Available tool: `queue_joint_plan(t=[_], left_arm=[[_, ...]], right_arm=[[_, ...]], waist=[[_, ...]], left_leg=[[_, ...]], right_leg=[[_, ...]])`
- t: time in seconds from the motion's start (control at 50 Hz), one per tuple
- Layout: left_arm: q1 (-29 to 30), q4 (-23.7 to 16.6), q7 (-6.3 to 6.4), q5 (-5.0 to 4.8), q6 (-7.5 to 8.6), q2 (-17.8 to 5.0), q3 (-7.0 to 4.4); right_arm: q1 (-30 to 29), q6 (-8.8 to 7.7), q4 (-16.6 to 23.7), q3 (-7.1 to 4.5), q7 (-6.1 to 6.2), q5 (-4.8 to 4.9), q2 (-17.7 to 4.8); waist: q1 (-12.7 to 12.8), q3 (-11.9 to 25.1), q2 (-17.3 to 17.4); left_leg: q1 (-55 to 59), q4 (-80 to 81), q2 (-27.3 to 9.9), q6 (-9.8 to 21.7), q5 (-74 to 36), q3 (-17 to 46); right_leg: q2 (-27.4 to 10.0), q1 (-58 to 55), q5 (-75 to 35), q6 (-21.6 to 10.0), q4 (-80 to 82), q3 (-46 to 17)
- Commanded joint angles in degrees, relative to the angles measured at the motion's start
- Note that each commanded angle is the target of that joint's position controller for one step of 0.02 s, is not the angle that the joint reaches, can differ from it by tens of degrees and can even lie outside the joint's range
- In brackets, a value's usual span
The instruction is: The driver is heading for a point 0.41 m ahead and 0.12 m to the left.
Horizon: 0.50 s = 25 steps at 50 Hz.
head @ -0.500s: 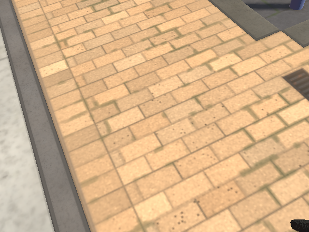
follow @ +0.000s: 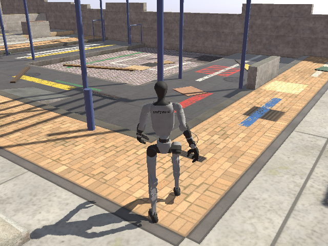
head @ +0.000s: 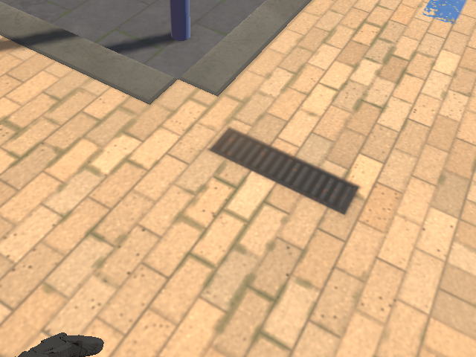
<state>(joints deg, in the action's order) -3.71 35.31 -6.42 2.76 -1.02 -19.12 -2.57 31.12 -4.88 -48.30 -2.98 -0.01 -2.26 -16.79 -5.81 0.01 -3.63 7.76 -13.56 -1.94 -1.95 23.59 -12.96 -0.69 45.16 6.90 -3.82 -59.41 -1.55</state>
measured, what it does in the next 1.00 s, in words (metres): walks ahead: right foot, then left foot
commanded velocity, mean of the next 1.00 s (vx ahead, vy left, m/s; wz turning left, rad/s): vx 0.45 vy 0.00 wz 0.13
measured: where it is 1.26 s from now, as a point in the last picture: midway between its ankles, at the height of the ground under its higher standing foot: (223, 302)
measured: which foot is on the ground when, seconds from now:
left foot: down 0.00-0.12, up 0.14-0.48, down 0.50-1.00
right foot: up 0.00-0.10, down 0.12-0.50, up 0.52-0.88, down 0.90-1.00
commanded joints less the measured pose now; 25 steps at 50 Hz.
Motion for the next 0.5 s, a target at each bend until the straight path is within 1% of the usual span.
queue_joint_plan(t=[0.02,0.04,0.06,0.08,0.1,0.12,0.14,0.16,0.18,0.2,0.22,0.24,0.26,0.28,0.3,0.32,0.34,0.36,0.38,0.4,0.42,0.44,0.46,0.48,0.5], left_arm=[[13.46,-7.19,-0.35,0.23,2.32,0.2,1.59],[12.71,-6.58,0.13,0.49,2.44,0.26,1.84],[9.83,-5.5,0.85,0.74,2.55,0.27,1.84],[1.7,-3.35,1.87,0.71,2.72,-1.25,1.1],[-11.53,0.57,3.14,0.46,3.1,-4.18,-0.31],[-22.86,4.39,4.52,1.24,3.39,-8.53,-2.0],[-22.74,4.96,5.7,2.48,4.1,-13.78,-3.13],[-23.36,4.01,6.24,1.43,4.21,-13.28,-3.33],[-19.98,6.77,6.43,1.07,4.55,-9.87,-2.49],[-17.2,7.66,6.28,0.74,5.08,-6.9,-1.81],[-14.34,7.84,6.28,0.43,5.64,-4.66,-1.34],[-13.37,8.31,6.64,-0.19,6.01,-2.46,-0.64],[-13.75,9.08,6.64,-0.61,6.56,-0.25,0.07],[-14.32,10.25,6.47,-1.13,7.28,1.19,0.56],[-14.58,11.22,6.28,-1.72,7.93,1.54,0.79],[-14.11,11.78,6.23,-1.82,8.38,1.99,1.07],[-13.64,12.0,5.97,-1.77,8.99,1.38,1.22],[-11.72,12.34,5.86,-1.81,9.19,1.97,1.45],[-6.83,10.0,7.1,-3.2,8.78,2.07,1.19],[-9.96,10.79,8.26,-3.75,8.73,-0.18,0.95],[-14.28,12.04,9.11,-4.21,8.8,-3.48,0.29],[-15.79,12.86,9.57,-4.17,8.42,-6.74,-0.41],[-14.98,12.85,9.78,-3.94,7.8,-8.82,-1.05],[-13.16,12.39,9.64,-3.43,7.02,-9.33,-1.33],[-10.26,11.67,9.24,-3.57,6.33,-8.95,-1.3]], right_arm=[[1.93,-0.6,-0.28,-0.48,0.4,0.29,-7.27],[1.7,-0.28,-1.5,-0.28,0.6,0.86,-8.21],[2.27,0.04,-3.02,-0.19,0.83,1.25,-9.79],[1.15,0.38,-3.99,-0.3,1.15,1.18,-12.05],[-1.03,0.52,-4.0,-0.44,1.26,1.54,-13.6],[-4.46,0.25,-2.34,-0.02,0.94,1.97,-11.67],[0.25,-0.02,1.36,2.12,-0.82,2.88,-0.35],[-3.73,-0.13,2.75,0.29,-0.24,4.22,-6.96],[-9.38,0.13,3.97,-0.5,-0.17,4.3,-7.98],[-8.84,0.25,3.61,0.19,-0.66,3.97,-5.05],[-7.61,1.08,1.89,0.24,-1.19,3.25,-3.68],[-4.6,2.25,0.25,0.44,-1.83,2.23,-2.05],[-3.81,3.12,-0.27,0.54,-2.17,1.73,-0.8],[-4.83,3.68,-0.03,0.35,-2.24,1.39,-0.35],[-6.5,4.03,0.69,0.42,-2.23,0.96,0.61],[-9.01,4.11,1.52,0.5,-2.25,1.09,1.19],[-11.29,3.59,3.47,1.04,-2.35,0.89,2.6],[-13.43,2.93,4.14,1.59,-2.58,0.9,2.91],[-15.57,0.7,4.93,1.7,-2.05,5.37,2.4],[-19.65,-0.59,5.79,2.11,-2.33,4.72,2.4],[-21.4,-1.24,7.08,2.2,-2.94,3.09,2.23],[-19.77,-1.22,7.37,1.83,-3.41,2.33,1.16],[-16.05,-0.76,6.71,1.1,-3.53,2.09,-1.23],[-10.13,-0.19,5.08,0.02,-3.29,2.02,-4.42],[-4.7,0.34,3.82,-0.94,-2.63,1.83,-6.94]], waist=[[0.58,-11.83,9.27],[1.88,-10.48,9.79],[4.4,-7.25,11.81],[9.86,-2.18,14.03],[16.92,4.79,15.1],[22.5,11.29,13.78],[14.05,20.76,-2.97],[16.8,24.55,2.65],[14.29,11.52,4.56],[11.35,3.59,3.27],[8.82,-0.08,2.44],[6.45,-1.87,0.73],[5.19,-3.3,-0.67],[3.99,-5.07,-0.09],[2.91,-6.52,-0.83],[2.55,-7.03,-0.98],[1.8,-8.45,-3.56],[1.27,-9.52,-4.12],[2.48,-9.2,-3.45],[3.93,-7.23,0.37],[4.66,-4.62,1.62],[3.34,-1.87,-0.13],[1.08,0.8,-2.55],[-2.19,3.94,-3.59],[-6.4,5.53,-2.77]], left_leg=[[-6.14,10.36,-12.61,6.62,-38.33,5.61],[-5.54,7.88,-12.2,6.94,-56.11,3.88],[-4.27,2.52,-13.04,8.21,-76.68,4.11],[-4.73,-8.15,-14.8,8.83,-88.42,4.73],[-9.31,-22.01,-14.91,8.99,-86.33,6.11],[-22.97,-40.29,-11.84,8.64,-67.17,6.4],[-44.71,-61.95,-2.17,7.71,3.55,10.24],[-47.23,-69.36,-0.15,9.34,0.78,18.07],[-49.9,-67.15,-2.65,9.49,-7.25,18.31],[-49.17,-63.79,-4.53,8.99,-9.86,17.16],[-47.04,-61.54,-5.94,8.18,-10.81,17.2],[-44.82,-61.06,-6.67,7.38,-11.86,16.96],[-43.28,-60.13,-6.73,6.45,-11.76,16.5],[-43.84,-59.13,-6.26,5.69,-10.62,16.22],[-44.63,-57.55,-5.25,4.94,-10.13,15.18],[-44.92,-55.96,-3.63,4.45,-11.82,13.5],[-43.81,-49.89,-2.85,4.34,-14.83,12.2],[-41.19,-42.28,-1.8,4.35,-18.97,9.93],[-37.69,-33.61,-0.37,3.05,-24.4,10.08],[-33.67,-26.33,2.0,2.38,-29.0,7.13],[-29.42,-22.04,4.48,2.19,-33.41,5.62],[-26.1,-19.95,6.2,2.77,-34.39,6.35],[-22.45,-19.59,7.34,3.65,-33.35,7.6],[-17.07,-19.92,7.99,5.09,-32.86,8.85],[-11.19,-16.33,6.59,7.11,-37.14,11.16]], right_leg=[[3.03,-2.3,3.69,-3.12,14.76,7.15],[5.05,-8.91,6.0,-4.44,18.72,10.73],[7.26,-16.62,7.54,-5.44,19.64,12.83],[8.08,-26.76,10.29,-6.48,19.95,10.91],[7.01,-41.95,9.18,-7.68,24.62,6.39],[-0.72,-60.91,11.39,-8.27,27.86,-2.68],[-21.8,-79.03,29.09,-9.01,30.55,-28.98],[-25.7,-72.52,29.43,-8.02,39.26,-41.0],[-21.05,-62.13,22.28,-5.96,41.1,-29.92],[-19.09,-53.16,15.74,-5.5,43.75,-22.3],[-15.96,-47.16,11.83,-3.87,45.87,-15.51],[-13.31,-43.02,9.98,-2.5,47.58,-9.66],[-12.75,-39.93,0.85,-2.75,48.45,-6.38],[-11.83,-39.11,-14.32,-2.61,47.94,-2.56],[-11.24,-37.77,-27.12,-2.69,47.82,1.3],[-8.93,-36.28,-35.4,-1.81,48.6,5.12],[-8.57,-33.49,-42.97,-2.11,48.93,8.15],[-5.99,-31.45,-43.48,-1.67,49.43,11.61],[-3.72,-29.7,-34.54,-0.68,48.27,12.8],[-3.99,-30.25,-34.5,-0.82,46.84,11.92],[-6.16,-32.7,-41.14,-1.35,45.45,10.06],[-7.91,-36.29,-46.11,-1.02,43.23,8.95],[-8.7,-39.5,-50.06,-0.34,39.42,8.32],[-8.61,-41.43,-51.81,0.42,32.49,8.05],[-7.43,-40.63,-49.08,1.79,22.07,8.64]])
